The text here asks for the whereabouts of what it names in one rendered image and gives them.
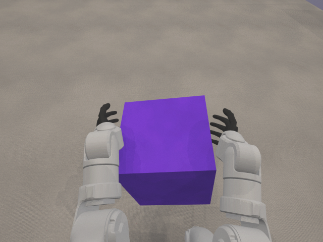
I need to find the left robot forearm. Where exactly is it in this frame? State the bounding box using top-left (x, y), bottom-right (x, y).
top-left (70, 122), bottom-right (124, 242)

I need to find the right robot hand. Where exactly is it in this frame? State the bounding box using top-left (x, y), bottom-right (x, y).
top-left (210, 108), bottom-right (238, 145)

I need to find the carton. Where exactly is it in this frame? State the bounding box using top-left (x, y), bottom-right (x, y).
top-left (119, 95), bottom-right (216, 206)

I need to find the robot right thigh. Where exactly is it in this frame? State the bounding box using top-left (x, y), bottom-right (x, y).
top-left (185, 227), bottom-right (213, 242)

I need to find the robot right upper arm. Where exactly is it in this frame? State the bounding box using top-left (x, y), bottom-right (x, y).
top-left (212, 224), bottom-right (270, 242)

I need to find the right robot forearm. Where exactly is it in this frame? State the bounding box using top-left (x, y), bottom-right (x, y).
top-left (215, 131), bottom-right (272, 242)

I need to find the left robot hand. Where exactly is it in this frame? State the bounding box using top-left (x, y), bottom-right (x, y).
top-left (96, 103), bottom-right (119, 126)

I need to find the robot left upper arm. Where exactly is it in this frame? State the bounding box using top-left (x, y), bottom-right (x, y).
top-left (71, 208), bottom-right (130, 242)

